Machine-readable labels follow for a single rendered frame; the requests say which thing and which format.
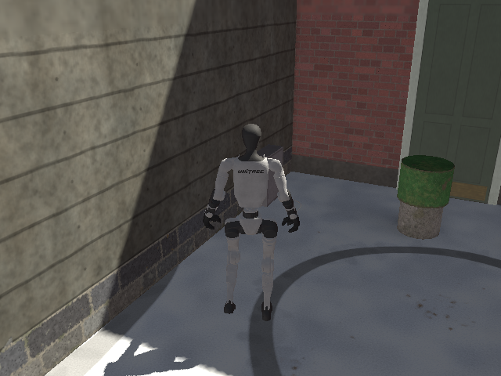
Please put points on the robot right hand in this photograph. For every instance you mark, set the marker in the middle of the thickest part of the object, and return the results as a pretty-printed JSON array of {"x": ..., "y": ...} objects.
[{"x": 289, "y": 221}]

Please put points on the robot left hand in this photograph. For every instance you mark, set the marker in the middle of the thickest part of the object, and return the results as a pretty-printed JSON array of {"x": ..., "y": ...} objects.
[{"x": 214, "y": 218}]

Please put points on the left robot shin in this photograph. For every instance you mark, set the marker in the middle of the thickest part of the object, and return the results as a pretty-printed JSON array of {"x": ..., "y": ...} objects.
[{"x": 231, "y": 275}]

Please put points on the robot right upper arm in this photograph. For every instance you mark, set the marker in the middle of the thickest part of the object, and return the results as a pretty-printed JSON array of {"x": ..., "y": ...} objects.
[{"x": 280, "y": 179}]

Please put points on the right robot forearm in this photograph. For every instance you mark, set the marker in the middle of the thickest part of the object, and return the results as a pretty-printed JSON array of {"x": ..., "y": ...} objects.
[{"x": 290, "y": 208}]

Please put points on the humanoid robot head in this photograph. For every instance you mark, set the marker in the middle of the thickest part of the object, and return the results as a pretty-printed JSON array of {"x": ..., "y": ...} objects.
[{"x": 251, "y": 135}]

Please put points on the left robot forearm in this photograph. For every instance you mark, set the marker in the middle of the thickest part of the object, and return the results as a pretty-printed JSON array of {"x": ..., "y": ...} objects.
[{"x": 212, "y": 206}]

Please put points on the robot left upper arm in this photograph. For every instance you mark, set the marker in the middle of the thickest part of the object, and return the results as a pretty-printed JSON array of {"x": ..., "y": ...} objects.
[{"x": 222, "y": 177}]

